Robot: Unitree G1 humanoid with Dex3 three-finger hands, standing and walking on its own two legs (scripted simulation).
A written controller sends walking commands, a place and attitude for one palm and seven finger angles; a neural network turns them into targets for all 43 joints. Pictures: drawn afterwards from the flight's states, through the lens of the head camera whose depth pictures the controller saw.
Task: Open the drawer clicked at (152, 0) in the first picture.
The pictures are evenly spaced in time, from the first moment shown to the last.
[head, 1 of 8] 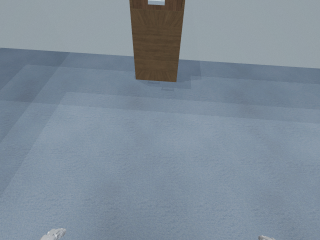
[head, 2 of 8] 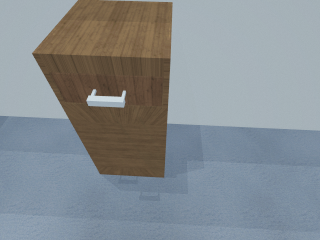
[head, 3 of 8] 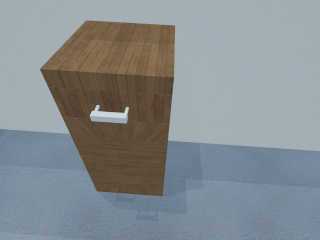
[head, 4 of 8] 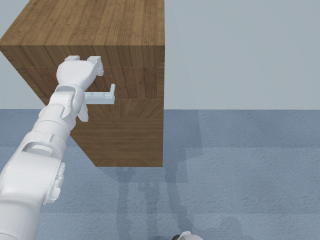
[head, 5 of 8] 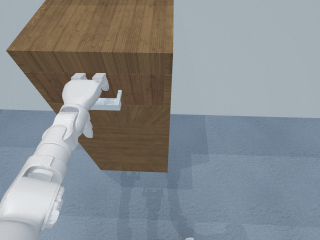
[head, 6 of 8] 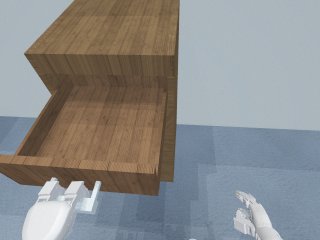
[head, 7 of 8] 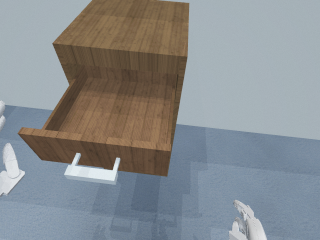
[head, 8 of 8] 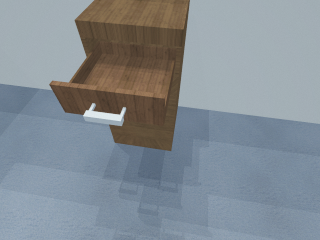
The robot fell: no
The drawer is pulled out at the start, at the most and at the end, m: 0.00 0.30 0.30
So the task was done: yes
